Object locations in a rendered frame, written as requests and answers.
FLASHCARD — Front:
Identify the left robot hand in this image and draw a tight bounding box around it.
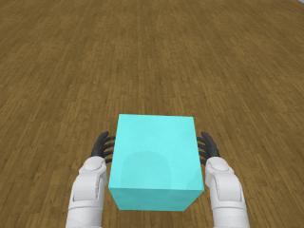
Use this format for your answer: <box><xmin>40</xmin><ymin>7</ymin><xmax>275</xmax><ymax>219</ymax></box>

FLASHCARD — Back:
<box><xmin>90</xmin><ymin>131</ymin><xmax>116</xmax><ymax>163</ymax></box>

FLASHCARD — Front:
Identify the carton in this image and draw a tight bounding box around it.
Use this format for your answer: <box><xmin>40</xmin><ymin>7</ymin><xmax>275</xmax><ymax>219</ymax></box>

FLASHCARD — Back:
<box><xmin>108</xmin><ymin>114</ymin><xmax>204</xmax><ymax>212</ymax></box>

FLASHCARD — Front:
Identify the robot right forearm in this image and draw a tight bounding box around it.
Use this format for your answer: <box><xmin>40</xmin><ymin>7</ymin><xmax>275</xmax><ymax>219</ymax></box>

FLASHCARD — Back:
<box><xmin>205</xmin><ymin>157</ymin><xmax>250</xmax><ymax>228</ymax></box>

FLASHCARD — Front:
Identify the robot left forearm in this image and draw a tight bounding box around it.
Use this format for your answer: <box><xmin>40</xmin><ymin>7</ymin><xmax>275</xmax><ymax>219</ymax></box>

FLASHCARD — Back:
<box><xmin>66</xmin><ymin>156</ymin><xmax>107</xmax><ymax>228</ymax></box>

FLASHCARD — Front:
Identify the right robot hand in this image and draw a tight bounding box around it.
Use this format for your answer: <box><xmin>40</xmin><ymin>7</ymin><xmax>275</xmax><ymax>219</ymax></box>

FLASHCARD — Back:
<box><xmin>196</xmin><ymin>131</ymin><xmax>220</xmax><ymax>166</ymax></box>

